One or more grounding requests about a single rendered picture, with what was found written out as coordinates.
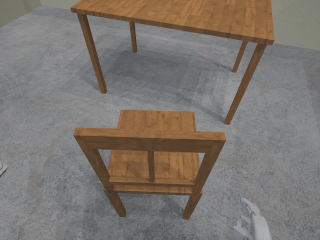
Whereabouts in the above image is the table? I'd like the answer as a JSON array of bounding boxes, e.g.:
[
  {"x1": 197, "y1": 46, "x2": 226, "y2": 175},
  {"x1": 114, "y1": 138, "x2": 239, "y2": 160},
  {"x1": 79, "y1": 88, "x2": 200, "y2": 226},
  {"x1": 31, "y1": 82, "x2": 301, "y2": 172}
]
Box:
[{"x1": 70, "y1": 0, "x2": 275, "y2": 125}]

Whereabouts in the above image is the chair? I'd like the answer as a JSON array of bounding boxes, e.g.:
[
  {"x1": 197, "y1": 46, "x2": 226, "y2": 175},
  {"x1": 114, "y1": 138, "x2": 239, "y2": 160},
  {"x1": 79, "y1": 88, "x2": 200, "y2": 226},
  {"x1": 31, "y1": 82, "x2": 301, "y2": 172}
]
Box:
[{"x1": 73, "y1": 109, "x2": 226, "y2": 220}]

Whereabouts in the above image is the right robot hand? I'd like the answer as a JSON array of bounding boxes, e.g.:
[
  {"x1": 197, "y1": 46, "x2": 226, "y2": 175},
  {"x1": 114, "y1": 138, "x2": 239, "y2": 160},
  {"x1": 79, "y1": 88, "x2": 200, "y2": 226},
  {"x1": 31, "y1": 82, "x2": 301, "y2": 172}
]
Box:
[{"x1": 233, "y1": 197, "x2": 272, "y2": 240}]

